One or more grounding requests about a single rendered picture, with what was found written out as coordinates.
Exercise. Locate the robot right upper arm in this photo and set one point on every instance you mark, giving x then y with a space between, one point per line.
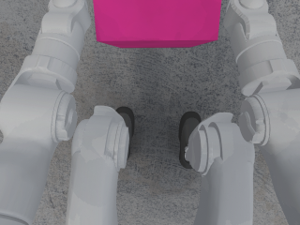
271 120

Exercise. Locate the robot left forearm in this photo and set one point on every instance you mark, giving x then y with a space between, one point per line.
57 49

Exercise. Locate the robot right foot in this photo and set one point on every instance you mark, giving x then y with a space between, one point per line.
188 122

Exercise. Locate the robot left upper arm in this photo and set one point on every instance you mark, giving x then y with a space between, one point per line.
33 120

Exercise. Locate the robot right forearm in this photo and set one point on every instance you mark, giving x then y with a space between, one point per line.
257 49

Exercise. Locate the robot right shin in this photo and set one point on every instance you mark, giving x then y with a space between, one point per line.
221 117

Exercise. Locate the carton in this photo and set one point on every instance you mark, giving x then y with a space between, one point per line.
156 23

